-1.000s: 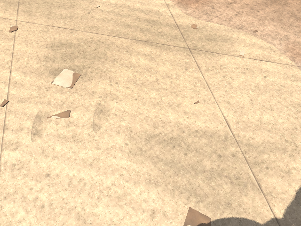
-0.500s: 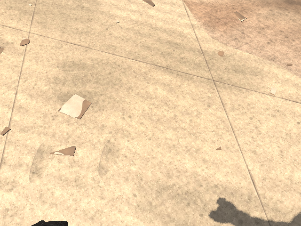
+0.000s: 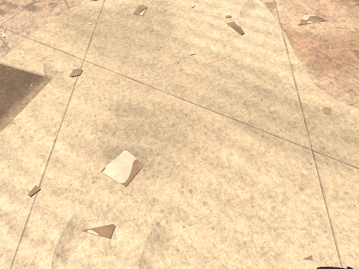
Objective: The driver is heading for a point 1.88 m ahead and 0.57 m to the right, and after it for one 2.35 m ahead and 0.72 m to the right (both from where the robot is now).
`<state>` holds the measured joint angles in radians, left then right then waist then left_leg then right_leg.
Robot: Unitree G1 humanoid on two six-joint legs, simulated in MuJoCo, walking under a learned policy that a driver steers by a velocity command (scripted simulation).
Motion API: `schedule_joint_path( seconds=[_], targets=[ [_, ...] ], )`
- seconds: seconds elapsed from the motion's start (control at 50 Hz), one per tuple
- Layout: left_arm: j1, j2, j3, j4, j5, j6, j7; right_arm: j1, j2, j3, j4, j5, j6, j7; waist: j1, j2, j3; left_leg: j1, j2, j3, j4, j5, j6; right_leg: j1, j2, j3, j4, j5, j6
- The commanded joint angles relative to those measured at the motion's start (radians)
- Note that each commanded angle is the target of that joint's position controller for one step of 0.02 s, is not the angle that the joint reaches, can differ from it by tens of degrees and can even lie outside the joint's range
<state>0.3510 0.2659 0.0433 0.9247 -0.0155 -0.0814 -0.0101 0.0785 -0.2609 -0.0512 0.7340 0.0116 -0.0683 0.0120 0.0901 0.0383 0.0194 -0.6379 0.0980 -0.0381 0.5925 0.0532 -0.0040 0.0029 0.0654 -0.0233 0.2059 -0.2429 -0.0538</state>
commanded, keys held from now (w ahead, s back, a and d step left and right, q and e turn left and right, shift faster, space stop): w+e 0.48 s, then e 0.30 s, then no key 0.22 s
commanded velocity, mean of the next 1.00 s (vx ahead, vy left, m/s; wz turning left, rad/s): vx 0.35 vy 0.00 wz -0.43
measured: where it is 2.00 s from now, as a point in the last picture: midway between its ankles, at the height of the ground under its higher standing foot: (216, 263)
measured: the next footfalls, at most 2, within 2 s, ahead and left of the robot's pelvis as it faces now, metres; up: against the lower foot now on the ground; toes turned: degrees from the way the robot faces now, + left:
left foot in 0.12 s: +0.26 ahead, +0.14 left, +0.00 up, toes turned -2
right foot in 0.62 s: +0.48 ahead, -0.16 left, +0.00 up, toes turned -24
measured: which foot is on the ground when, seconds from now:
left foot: up 0.00-0.10, down 0.12-0.64, up 0.66-1.00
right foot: down 0.00-0.14, up 0.16-0.60, down 0.62-1.00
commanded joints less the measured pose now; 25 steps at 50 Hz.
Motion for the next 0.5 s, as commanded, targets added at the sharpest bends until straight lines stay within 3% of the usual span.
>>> schedule_joint_path(
  seconds=[0.02,0.06,0.08,0.1,0.12,0.14,0.16,0.18,0.2,0.22,0.24,0.28,0.34,0.42,0.5],
  targets=[
    [0.06,0.169,0.038,-0.013,-0.008,0.009,0.009,-0.148,-0.06,-0.009,-0.111,0.005,-0.028,0.017,0.003,-0.097,0.057,0.004,-0.037,0.015,-0.074,-0.014,0.012,0.003,-0.289,0.157,-0.01,0.347,-0.137],
    [0.051,0.188,0.046,-0.011,-0.01,0.02,0.017,-0.122,-0.088,-0.018,-0.11,0.004,-0.038,0.023,-0.032,-0.114,0.041,0.064,-0.052,0.007,-0.114,-0.077,0.03,0.04,-0.312,0.19,0.046,0.403,-0.122],
    [0.033,0.201,0.05,-0.015,-0.01,0.024,0.019,-0.069,-0.109,-0.027,-0.097,0.003,-0.042,0.022,-0.068,-0.126,0.011,0.156,-0.071,0.02,-0.128,-0.107,0.043,0.035,-0.307,0.192,0.102,0.501,-0.112],
    [0.011,0.196,0.048,-0.021,-0.01,0.026,0.02,0.049,-0.143,-0.046,-0.062,-0.001,-0.045,0.015,-0.135,-0.119,-0.062,0.338,-0.09,0.042,-0.158,-0.091,0.068,-0.001,-0.266,0.165,0.222,0.608,-0.088],
    [-0.004,0.159,0.033,-0.04,0.003,0.023,0.019,0.22,-0.196,-0.067,-0.023,-0.015,-0.045,0.005,-0.211,-0.096,-0.199,0.631,-0.012,-0.02,-0.099,-0.06,0.114,-0.144,-0.21,0.133,0.439,0.524,-0.055],
    [0.079,0.053,0.003,-0.069,0.015,0.009,0.016,0.352,-0.292,-0.091,-0.006,-0.035,-0.037,-0.006,-0.21,0.107,-0.372,1.036,0.249,-0.364,-0.09,-0.103,0.228,-0.502,-0.069,0.054,0.814,0.119,0.013],
    [0.12,0.058,-0.001,-0.059,-0.007,-0.008,0.011,0.372,-0.241,-0.077,0.008,-0.022,-0.027,-0.003,-0.202,0.25,-0.472,1.095,0.351,-0.659,-0.225,-0.261,0.306,-0.672,-0.027,0.131,1.01,-0.354,0.029],
    [0.044,0.159,0.028,-0.068,-0.033,-0.011,0.01,0.308,-0.17,-0.055,0.001,-0.014,-0.024,-0.006,-0.206,0.144,-0.298,0.959,0.307,-0.544,-0.263,-0.364,0.257,-0.754,-0.091,0.158,1.085,-0.308,0.024],
    [-0.027,0.163,0.033,-0.087,-0.034,-0.009,0.011,0.242,-0.135,-0.044,-0.004,-0.011,-0.023,-0.009,-0.187,0.1,-0.178,0.814,0.267,-0.404,-0.295,-0.365,0.22,-0.766,-0.137,0.127,1.073,-0.218,0.021],
    [-0.056,0.147,0.035,-0.092,-0.025,-0.002,0.014,0.178,-0.106,-0.034,0.001,-0.013,-0.026,-0.005,-0.155,0.057,-0.097,0.674,0.226,-0.308,-0.343,-0.318,0.201,-0.732,-0.167,0.114,1.027,-0.151,0.026],
    [-0.048,0.134,0.042,-0.088,-0.016,0.012,0.017,0.133,-0.08,-0.027,0.003,-0.018,-0.034,-0.002,-0.121,0.073,-0.053,0.577,0.191,-0.224,-0.383,-0.266,0.185,-0.682,-0.195,0.122,0.982,-0.101,0.028],
    [-0.017,0.082,0.037,-0.088,-0.018,0.039,0.016,0.091,-0.08,-0.032,0.015,-0.023,-0.046,0.0,-0.081,0.079,-0.02,0.469,0.175,-0.121,-0.445,-0.19,0.187,-0.613,-0.213,0.116,0.957,-0.052,0.039],
    [-0.061,0.071,0.041,-0.122,-0.01,0.059,0.017,0.093,-0.109,-0.043,0.041,-0.03,-0.056,-0.008,-0.068,0.038,0.009,0.457,0.176,-0.005,-0.477,-0.083,0.2,-0.67,-0.22,0.129,0.882,0.058,0.056],
    [-0.168,0.054,0.033,-0.161,-0.005,0.048,-0.008,0.119,-0.143,-0.053,0.065,-0.027,-0.047,-0.023,-0.098,0.014,0.031,0.495,0.144,0.138,-0.483,-0.022,0.175,-0.66,-0.204,0.084,0.641,0.266,0.054],
    [-0.303,0.046,0.023,-0.222,0.0,0.046,-0.033,0.173,-0.177,-0.064,0.092,-0.01,-0.024,-0.031,-0.146,-0.011,0.079,0.597,0.172,0.204,-0.448,0.053,0.159,-0.671,-0.184,0.022,0.48,0.278,0.031]
  ],
)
